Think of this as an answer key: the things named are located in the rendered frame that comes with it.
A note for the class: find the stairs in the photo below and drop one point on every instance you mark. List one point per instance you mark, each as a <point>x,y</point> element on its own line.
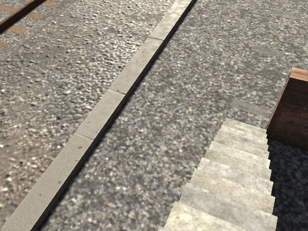
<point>231,188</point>

